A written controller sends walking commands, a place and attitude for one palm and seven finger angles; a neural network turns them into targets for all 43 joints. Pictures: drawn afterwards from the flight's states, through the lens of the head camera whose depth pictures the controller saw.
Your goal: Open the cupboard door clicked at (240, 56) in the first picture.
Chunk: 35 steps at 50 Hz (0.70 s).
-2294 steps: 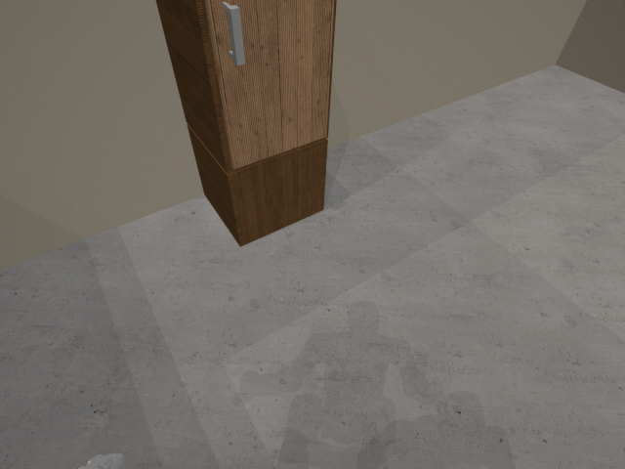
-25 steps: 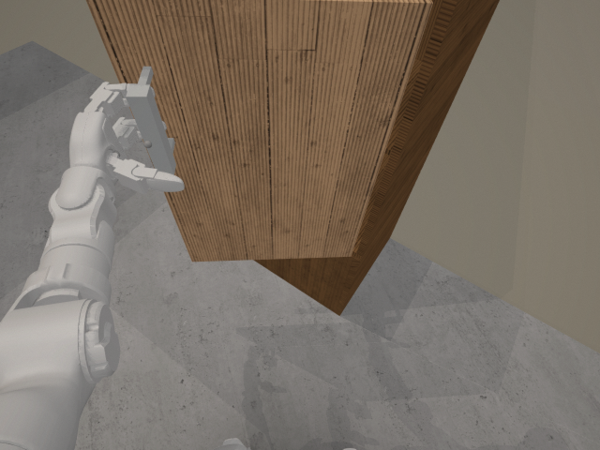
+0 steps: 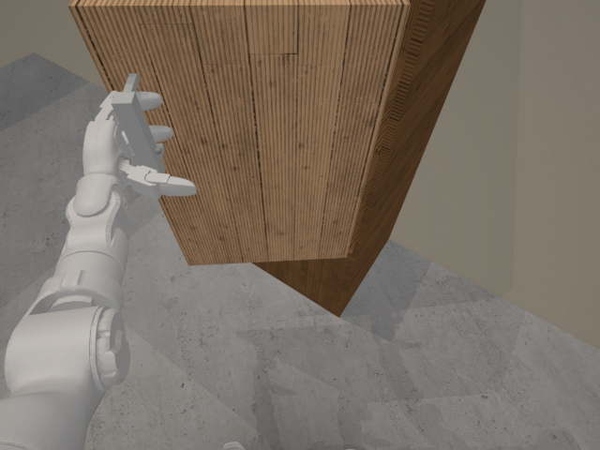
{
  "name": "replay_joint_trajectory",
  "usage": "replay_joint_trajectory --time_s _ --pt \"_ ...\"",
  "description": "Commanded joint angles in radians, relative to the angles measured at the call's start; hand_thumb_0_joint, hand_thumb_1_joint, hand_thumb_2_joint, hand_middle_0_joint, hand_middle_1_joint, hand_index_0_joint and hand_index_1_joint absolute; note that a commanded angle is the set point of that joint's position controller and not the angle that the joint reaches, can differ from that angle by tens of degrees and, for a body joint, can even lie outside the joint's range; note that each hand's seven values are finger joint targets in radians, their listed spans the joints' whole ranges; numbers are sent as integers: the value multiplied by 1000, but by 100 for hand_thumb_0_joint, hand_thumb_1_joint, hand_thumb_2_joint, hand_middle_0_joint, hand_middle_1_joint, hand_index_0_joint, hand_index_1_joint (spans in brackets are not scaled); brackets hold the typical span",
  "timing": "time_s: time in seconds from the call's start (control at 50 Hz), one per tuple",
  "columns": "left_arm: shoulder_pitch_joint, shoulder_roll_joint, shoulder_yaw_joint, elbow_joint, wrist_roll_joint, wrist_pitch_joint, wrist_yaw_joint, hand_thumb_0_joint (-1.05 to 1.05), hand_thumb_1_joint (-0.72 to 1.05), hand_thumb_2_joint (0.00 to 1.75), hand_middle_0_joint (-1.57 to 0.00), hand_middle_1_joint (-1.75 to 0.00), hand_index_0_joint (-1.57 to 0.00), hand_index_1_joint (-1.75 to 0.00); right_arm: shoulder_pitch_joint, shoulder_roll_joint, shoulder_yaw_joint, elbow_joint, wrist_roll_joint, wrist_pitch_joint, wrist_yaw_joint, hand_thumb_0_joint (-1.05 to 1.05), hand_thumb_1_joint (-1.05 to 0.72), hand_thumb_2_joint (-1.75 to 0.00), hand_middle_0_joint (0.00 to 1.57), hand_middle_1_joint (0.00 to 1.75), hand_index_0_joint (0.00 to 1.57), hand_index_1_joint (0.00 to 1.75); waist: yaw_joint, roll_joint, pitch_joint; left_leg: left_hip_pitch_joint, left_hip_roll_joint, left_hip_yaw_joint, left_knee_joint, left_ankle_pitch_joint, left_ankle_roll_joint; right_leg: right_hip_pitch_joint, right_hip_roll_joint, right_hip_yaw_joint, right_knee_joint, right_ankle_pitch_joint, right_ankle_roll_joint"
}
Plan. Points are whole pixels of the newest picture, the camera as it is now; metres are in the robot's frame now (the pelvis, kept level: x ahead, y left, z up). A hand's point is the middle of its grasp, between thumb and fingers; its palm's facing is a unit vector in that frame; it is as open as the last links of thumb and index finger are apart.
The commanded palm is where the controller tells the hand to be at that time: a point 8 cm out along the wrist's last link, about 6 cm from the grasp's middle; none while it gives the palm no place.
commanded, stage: slide the fingers in behind the handle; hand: left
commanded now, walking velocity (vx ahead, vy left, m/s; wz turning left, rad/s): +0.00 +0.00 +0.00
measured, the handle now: (144, 129) +0.53 +0.19 +0.13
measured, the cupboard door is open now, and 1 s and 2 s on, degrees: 38 38 68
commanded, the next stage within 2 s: close the thumb around the handle in 0.26 s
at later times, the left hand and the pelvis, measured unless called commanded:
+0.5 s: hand (157, 151) +0.48 +0.17 +0.13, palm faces +0.03 -1.00 -0.01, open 13.6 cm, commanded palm +0.46 +0.22 +0.12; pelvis +0.00 +0.00 +0.00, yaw +0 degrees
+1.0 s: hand (156, 150) +0.48 +0.17 +0.13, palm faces +0.01 -1.00 +0.00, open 5.7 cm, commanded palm +0.46 +0.22 +0.12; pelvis +0.00 +0.01 +0.00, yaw +0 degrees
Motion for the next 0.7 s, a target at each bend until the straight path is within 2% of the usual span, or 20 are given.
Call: replay_joint_trajectory --time_s 0.0,0.04,0.12,0.14,0.16,0.22,0.24,0.28,0.32,0.34,0.38,0.44,0.46,0.48,0.52,0.56,0.6,0.64,0.66,0.68 --pt "-506 192 -1 -239 -13 -68 -12 0 -50 30 -30 -120 -30 -120 80 -153 -55 -76 4 -23 -11 0 -90 -90 20 30 20 30 -13 23 -359 329 -50 -74 -56 235 31 35 29 58 -114 352 21" --pt "-508 212 7 -230 -11 -63 -12 0 -50 30 -30 -120 -30 -120 76 -155 -54 -71 6 -22 -14 0 -90 -90 20 30 20 30 -15 21 -350 322 -50 -73 -60 231 31 37 25 64 -119 360 23" --pt "-492 178 -12 -244 -14 -71 -14 0 -50 30 -30 -120 -30 -120 73 -151 -57 -72 5 -23 -12 0 -90 -90 20 30 20 30 -13 40 -376 358 -49 -77 -55 259 29 26 26 59 -112 370 21" --pt "-506 192 -5 -249 -12 -73 -12 0 -50 30 -30 -120 -30 -120 75 -152 -56 -70 4 -23 -13 0 -90 -90 20 30 20 30 -12 33 -377 355 -48 -81 -57 256 28 28 26 58 -112 366 21" --pt "-502 170 -17 -244 -17 -71 -12 0 -50 30 -30 -120 -30 -120 72 -150 -57 -71 5 -24 -12 0 -90 -90 20 30 20 30 -16 17 -372 355 -49 -77 -57 252 30 29 28 60 -115 369 23" --pt "-484 189 1 -249 -21 -75 -13 0 -50 30 -30 -120 -30 -120 68 -153 -56 -73 5 -24 -11 0 -90 -90 20 30 20 30 -7 21 -385 354 -51 -75 -57 272 30 49 27 59 -109 393 22" --pt "-485 220 24 -250 -18 -74 -13 0 -50 30 -30 -120 -30 -120 70 -156 -58 -72 5 -21 -13 0 -90 -90 20 30 20 30 -3 21 -387 351 -51 -73 -54 274 30 54 26 64 -111 401 22" --pt "-485 189 -3 -241 -20 -67 -20 0 -50 30 -30 -120 -30 -120 62 -151 -54 -76 8 -22 -13 0 -90 -90 20 30 20 30 -9 11 -359 336 -52 -71 -60 249 30 46 25 61 -116 383 24" --pt "-459 223 27 -219 -19 -63 -17 0 -50 30 -30 -120 -30 -120 64 -155 -54 -76 8 -17 -17 0 -90 -90 20 30 20 30 -3 1 -352 325 -52 -69 -61 260 33 58 24 64 -116 398 23" --pt "-493 200 0 -233 -19 -61 -21 0 -50 30 -30 -120 -30 -120 62 -153 -52 -76 8 -16 -17 0 -90 -90 20 30 20 30 -14 11 -344 330 -52 -72 -62 259 31 45 24 61 -115 392 24" --pt "-482 197 6 -229 -17 -58 -19 0 -39 35 -31 -121 -31 -121 63 -153 -53 -79 7 -16 -16 0 -90 -90 20 30 20 30 -4 36 -360 352 -50 -77 -59 268 27 32 25 56 -111 379 19" --pt "-516 206 5 -215 -15 -56 -13 0 -22 42 -32 -123 -32 -123 67 -157 -54 -70 6 -15 -18 0 -90 -90 20 30 20 30 -20 13 -348 341 -48 -81 -58 249 29 16 24 60 -115 359 24" --pt "-510 193 -1 -211 -18 -52 -15 0 -16 44 -32 -124 -32 -124 67 -155 -53 -74 5 -17 -17 0 -90 -90 20 30 20 30 -19 15 -350 341 -49 -79 -58 249 29 18 24 60 -117 360 24" --pt "-505 211 13 -204 -16 -52 -13 0 -11 47 -33 -124 -33 -124 70 -157 -53 -72 5 -16 -19 0 -90 -90 20 30 20 30 -16 0 -355 337 -47 -83 -59 249 28 22 24 59 -115 357 23" --pt "-530 179 -13 -221 -13 -61 -11 0 0 52 -34 -125 -34 -125 70 -153 -54 -69 3 -18 -16 0 -90 -90 20 30 20 30 -24 31 -368 365 -47 -86 -53 272 27 2 26 54 -107 363 22" --pt "-522 198 2 -207 -12 -59 -8 0 12 56 -34 -127 -34 -127 74 -156 -53 -68 2 -17 -15 0 -90 -90 20 30 20 30 -19 29 -374 357 -46 -86 -52 266 26 5 26 54 -107 354 22" --pt "-515 229 31 -193 -14 -59 -9 0 23 61 -35 -128 -35 -128 83 -160 -53 -67 0 -16 -18 0 -90 -90 20 30 20 30 -17 -10 -369 333 -47 -85 -51 271 30 29 27 55 -107 368 22" --pt "-516 224 21 -202 -9 -58 -15 0 34 66 -36 -129 -36 -129 74 -157 -51 -72 1 -15 -18 0 -90 -90 20 30 20 30 -14 30 -376 338 -48 -82 -53 271 27 24 25 58 -105 373 22" --pt "-521 218 18 -201 -10 -58 -16 0 40 68 -36 -130 -36 -130 76 -156 -51 -71 1 -15 -16 0 -90 -90 20 30 20 30 -15 25 -371 341 -47 -84 -52 268 27 18 26 55 -106 366 22" --pt "-515 246 42 -210 -10 -60 -14 0 45 71 -37 -130 -37 -130 80 -159 -53 -73 0 -15 -17 0 -90 -90 20 30 20 30 -7 28 -389 343 -46 -84 -52 272 26 29 27 57 -103 369 21"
